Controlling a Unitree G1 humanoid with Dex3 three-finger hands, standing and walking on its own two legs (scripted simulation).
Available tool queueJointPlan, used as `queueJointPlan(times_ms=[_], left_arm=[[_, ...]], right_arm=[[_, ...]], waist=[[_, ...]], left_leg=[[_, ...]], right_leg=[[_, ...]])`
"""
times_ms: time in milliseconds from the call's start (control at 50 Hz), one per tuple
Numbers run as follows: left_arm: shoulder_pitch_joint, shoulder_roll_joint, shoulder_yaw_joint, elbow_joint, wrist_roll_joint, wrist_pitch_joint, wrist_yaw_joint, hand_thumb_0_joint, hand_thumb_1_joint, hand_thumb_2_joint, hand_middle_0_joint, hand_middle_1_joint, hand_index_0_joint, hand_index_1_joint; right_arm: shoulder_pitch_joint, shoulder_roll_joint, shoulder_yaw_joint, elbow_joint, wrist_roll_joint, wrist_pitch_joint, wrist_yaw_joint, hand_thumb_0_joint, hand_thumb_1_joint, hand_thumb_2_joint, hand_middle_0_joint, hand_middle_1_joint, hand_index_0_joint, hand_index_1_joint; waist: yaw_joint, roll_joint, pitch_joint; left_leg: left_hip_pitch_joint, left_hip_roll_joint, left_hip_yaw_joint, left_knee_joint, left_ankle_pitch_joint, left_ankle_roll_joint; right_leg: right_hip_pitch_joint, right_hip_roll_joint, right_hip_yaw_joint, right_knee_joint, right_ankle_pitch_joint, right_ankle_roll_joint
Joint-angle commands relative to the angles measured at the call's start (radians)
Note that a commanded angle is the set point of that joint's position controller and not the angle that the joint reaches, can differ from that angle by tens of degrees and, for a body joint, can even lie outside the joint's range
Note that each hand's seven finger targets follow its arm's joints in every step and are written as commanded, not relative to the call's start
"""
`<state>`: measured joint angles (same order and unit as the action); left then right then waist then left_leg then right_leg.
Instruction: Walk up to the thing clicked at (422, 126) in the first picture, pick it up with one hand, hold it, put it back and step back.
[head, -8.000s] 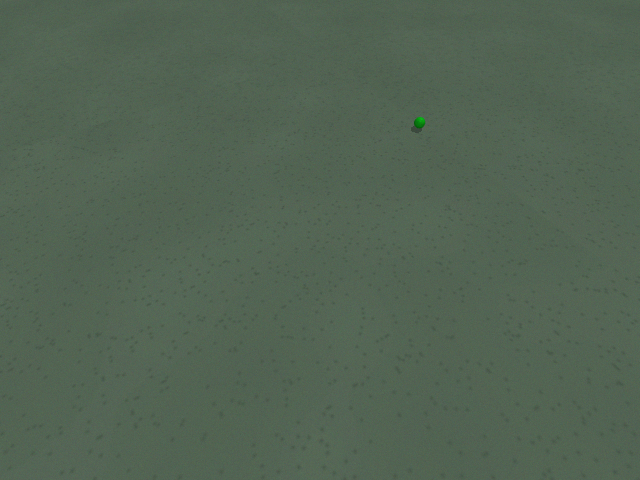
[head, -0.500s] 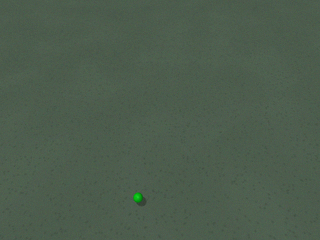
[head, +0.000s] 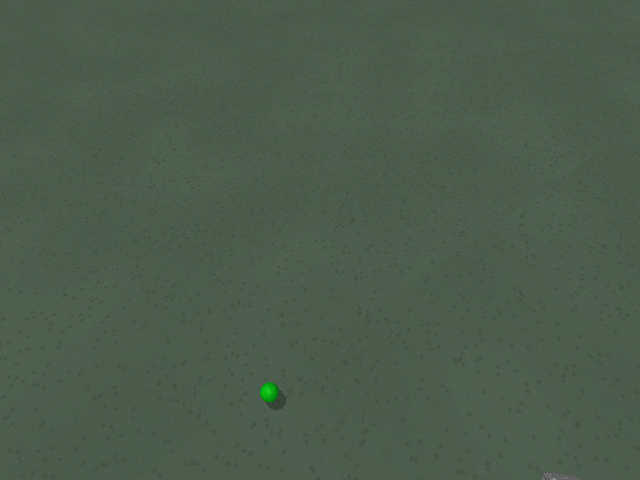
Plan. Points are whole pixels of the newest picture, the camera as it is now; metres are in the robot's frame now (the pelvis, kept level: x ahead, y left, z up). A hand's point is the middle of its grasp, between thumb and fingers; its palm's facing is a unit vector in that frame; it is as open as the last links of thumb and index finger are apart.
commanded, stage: stand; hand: left
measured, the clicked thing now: (269, 392) +0.47 +0.22 -0.75
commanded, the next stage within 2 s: none
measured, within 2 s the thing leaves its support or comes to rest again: neither
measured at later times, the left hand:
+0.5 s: hand out of the picture +0.08 +0.24 -0.16, palm faces -0.04 -0.94 -0.34, open 7.4 cm
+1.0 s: hand out of the picture +0.10 +0.24 -0.16, palm faces -0.03 -0.94 -0.34, open 7.4 cm
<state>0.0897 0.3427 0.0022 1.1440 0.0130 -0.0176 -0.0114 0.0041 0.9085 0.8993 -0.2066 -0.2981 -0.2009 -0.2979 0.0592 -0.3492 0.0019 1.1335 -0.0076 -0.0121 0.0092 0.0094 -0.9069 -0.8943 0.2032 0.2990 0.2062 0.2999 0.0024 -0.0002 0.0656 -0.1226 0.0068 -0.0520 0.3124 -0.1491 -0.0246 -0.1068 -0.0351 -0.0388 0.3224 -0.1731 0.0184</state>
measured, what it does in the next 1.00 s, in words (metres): stands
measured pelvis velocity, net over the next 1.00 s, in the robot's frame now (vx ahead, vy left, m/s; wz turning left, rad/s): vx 0.02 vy -0.01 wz -0.01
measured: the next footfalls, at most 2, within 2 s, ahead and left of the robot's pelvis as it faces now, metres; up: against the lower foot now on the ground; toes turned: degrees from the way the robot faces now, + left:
none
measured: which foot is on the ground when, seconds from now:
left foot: down 0.00-1.00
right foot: down 0.00-1.00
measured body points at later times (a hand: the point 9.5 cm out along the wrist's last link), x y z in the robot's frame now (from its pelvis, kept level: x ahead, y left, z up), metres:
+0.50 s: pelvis +0.01 -0.01 +0.00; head +0.02 -0.01 +0.45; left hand +0.08 +0.29 -0.13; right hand +0.07 -0.31 -0.14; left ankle +0.02 +0.13 -0.75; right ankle +0.00 -0.13 -0.75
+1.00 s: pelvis +0.02 -0.01 +0.00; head +0.03 -0.01 +0.45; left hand +0.10 +0.29 -0.13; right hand +0.09 -0.31 -0.13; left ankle +0.02 +0.14 -0.75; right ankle +0.00 -0.13 -0.75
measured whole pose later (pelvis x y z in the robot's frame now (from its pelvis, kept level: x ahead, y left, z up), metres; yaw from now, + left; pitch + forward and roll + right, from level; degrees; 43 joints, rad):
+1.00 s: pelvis +0.02 -0.01 +0.00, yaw -1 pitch -2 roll +0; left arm 0.10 0.35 0.00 1.13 0.01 -0.02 -0.01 0.00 0.91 0.90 -0.21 -0.30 -0.20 -0.30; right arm 0.09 -0.35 0.01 1.13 -0.01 -0.01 0.00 0.01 -0.91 -0.89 0.20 0.30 0.21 0.30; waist 0.00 0.00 0.05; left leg -0.11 0.03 -0.05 0.31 -0.17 -0.04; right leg -0.10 -0.01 -0.04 0.32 -0.20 0.00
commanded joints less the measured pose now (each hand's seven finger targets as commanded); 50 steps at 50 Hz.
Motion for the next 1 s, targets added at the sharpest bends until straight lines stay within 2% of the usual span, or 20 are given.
queueJointPlan(times_ms=[0, 40, 120, 220, 320, 400, 460, 560, 700, 780, 820, 920, 980], left_arm=[[-0.04, 0.222, 0.04, -0.054, -0.003, -0.015, 0.016, 0.0, 0.9, 0.9, -0.2, -0.3, -0.2, -0.3], [-0.031, 0.22, 0.039, -0.052, -0.003, -0.014, 0.014, 0.0, 0.9, 0.9, -0.2, -0.3, -0.2, -0.3], [-0.028, 0.221, 0.04, -0.055, -0.002, -0.014, 0.014, 0.0, 0.9, 0.9, -0.2, -0.3, -0.2, -0.3], [-0.021, 0.222, 0.039, -0.063, -0.004, -0.016, 0.014, 0.0, 0.9, 0.9, -0.2, -0.3, -0.2, -0.3], [-0.02, 0.229, 0.04, -0.066, -0.006, -0.018, 0.016, 0.0, 0.9, 0.9, -0.2, -0.3, -0.2, -0.3], [-0.012, 0.225, 0.039, -0.06, -0.008, -0.014, 0.014, 0.0, 0.9, 0.9, -0.2, -0.3, -0.2, -0.3], [-0.013, 0.225, 0.04, -0.059, -0.008, -0.014, 0.015, 0.0, 0.9, 0.9, -0.2, -0.3, -0.2, -0.3], [-0.011, 0.223, 0.038, -0.062, -0.007, -0.017, 0.017, 0.0, 0.9, 0.9, -0.2, -0.3, -0.2, -0.3], [-0.024, 0.225, 0.042, -0.065, -0.007, -0.016, 0.018, 0.0, 0.9, 0.9, -0.2, -0.3, -0.2, -0.3], [-0.024, 0.224, 0.042, -0.068, -0.008, -0.019, 0.018, 0.0, 0.9, 0.9, -0.2, -0.3, -0.2, -0.3], [-0.02, 0.224, 0.041, -0.067, -0.007, -0.019, 0.019, 0.0, 0.9, 0.9, -0.2, -0.3, -0.2, -0.3], [-0.024, 0.224, 0.044, -0.066, -0.008, -0.013, 0.017, 0.0, 0.9, 0.9, -0.2, -0.3, -0.2, -0.3], [-0.026, 0.224, 0.043, -0.068, -0.007, -0.013, 0.017, 0.0, 0.9, 0.9, -0.2, -0.3, -0.2, -0.3]], right_arm=[[-0.037, -0.209, -0.042, -0.052, -0.001, -0.017, -0.011, 0.0, -0.9, -0.9, 0.2, 0.3, 0.2, 0.3], [-0.026, -0.205, -0.039, -0.05, -0.001, -0.016, -0.01, 0.0, -0.9, -0.9, 0.2, 0.3, 0.2, 0.3], [-0.017, -0.21, -0.042, -0.049, -0.003, -0.015, -0.008, 0.0, -0.9, -0.9, 0.2, 0.3, 0.2, 0.3], [-0.007, -0.208, -0.04, -0.05, -0.003, -0.017, -0.008, 0.0, -0.9, -0.9, 0.2, 0.3, 0.2, 0.3], [0.004, -0.209, -0.039, -0.049, -0.002, -0.018, -0.011, 0.0, -0.9, -0.9, 0.2, 0.3, 0.2, 0.3], [0.008, -0.212, -0.036, -0.041, -0.001, -0.017, -0.013, 0.0, -0.9, -0.9, 0.2, 0.3, 0.2, 0.3], [0.015, -0.206, -0.032, -0.042, 0.0, -0.016, -0.013, 0.0, -0.9, -0.9, 0.2, 0.3, 0.2, 0.3], [0.013, -0.213, -0.034, -0.045, 0.001, -0.016, -0.015, 0.0, -0.9, -0.9, 0.2, 0.3, 0.2, 0.3], [0.012, -0.213, -0.034, -0.051, 0.001, -0.016, -0.017, 0.0, -0.9, -0.9, 0.2, 0.3, 0.2, 0.3], [0.012, -0.208, -0.031, -0.054, 0.002, -0.019, -0.017, 0.0, -0.9, -0.9, 0.2, 0.3, 0.2, 0.3], [0.004, -0.209, -0.033, -0.057, 0.001, -0.016, -0.018, 0.0, -0.9, -0.9, 0.2, 0.3, 0.2, 0.3], [0.011, -0.217, -0.033, -0.057, 0.0, -0.015, -0.019, 0.0, -0.9, -0.9, 0.2, 0.3, 0.2, 0.3], [-0.001, -0.213, -0.033, -0.058, 0.002, -0.018, -0.019, 0.0, -0.9, -0.9, 0.2, 0.3, 0.2, 0.3]], waist=[[-0.004, 0.008, -0.079], [-0.005, -0.002, -0.058], [-0.006, -0.003, -0.057], [-0.002, -0.012, -0.074], [-0.005, -0.009, -0.115], [-0.001, 0.007, -0.09], [-0.003, -0.006, -0.089], [-0.002, 0.004, -0.103], [-0.004, 0.008, -0.104], [-0.004, 0.006, -0.118], [-0.002, -0.007, -0.113], [-0.004, 0.016, -0.105], [0.0, 0.009, -0.1]], left_leg=[[-0.018, 0.108, -0.073, -0.051, 0.053, 0.033], [-0.025, 0.102, -0.073, -0.06, 0.005, 0.031], [-0.032, 0.098, -0.07, -0.049, -0.015, 0.034], [-0.034, 0.103, -0.075, -0.05, 0.025, 0.034], [-0.012, 0.11, -0.068, -0.03, 0.109, 0.031], [-0.015, 0.111, -0.069, -0.038, 0.084, 0.03], [-0.013, 0.109, -0.066, -0.039, 0.091, 0.027], [0.003, 0.116, -0.062, -0.023, 0.152, 0.029], [0.007, 0.118, -0.059, -0.026, 0.148, 0.028], [0.029, 0.123, -0.056, -0.021, 0.217, 0.026], [0.029, 0.121, -0.051, -0.016, 0.198, 0.028], [0.019, 0.119, -0.051, -0.036, 0.145, 0.027], [0.025, 0.125, -0.055, -0.034, 0.182, 0.027]], right_leg=[[0.013, -0.102, 0.089, -0.059, 0.029, -0.031], [-0.021, -0.095, 0.091, -0.068, -0.028, -0.028], [-0.03, -0.099, 0.103, -0.076, -0.068, -0.031], [-0.007, -0.096, 0.099, -0.063, -0.027, -0.035], [0.027, -0.103, 0.096, -0.046, 0.095, -0.037], [0.009, -0.098, 0.097, -0.049, 0.053, -0.037], [0.009, -0.098, 0.095, -0.047, 0.061, -0.037], [0.031, -0.101, 0.093, -0.04, 0.142, -0.036], [0.035, -0.101, 0.094, -0.047, 0.14, -0.035], [0.049, -0.1, 0.088, -0.034, 0.215, -0.035], [0.045, -0.102, 0.089, -0.04, 0.216, -0.032], [0.034, -0.097, 0.09, -0.046, 0.132, -0.037], [0.039, -0.098, 0.09, -0.042, 0.159, -0.04]])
